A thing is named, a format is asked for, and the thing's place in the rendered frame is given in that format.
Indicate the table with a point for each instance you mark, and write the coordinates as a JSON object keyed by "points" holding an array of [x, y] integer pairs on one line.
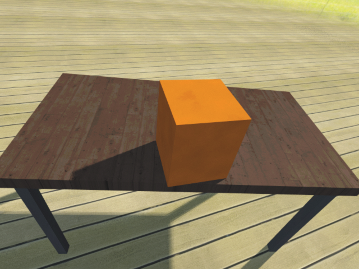
{"points": [[99, 133]]}

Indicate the carton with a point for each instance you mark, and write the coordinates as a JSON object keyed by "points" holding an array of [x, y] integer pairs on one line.
{"points": [[200, 127]]}

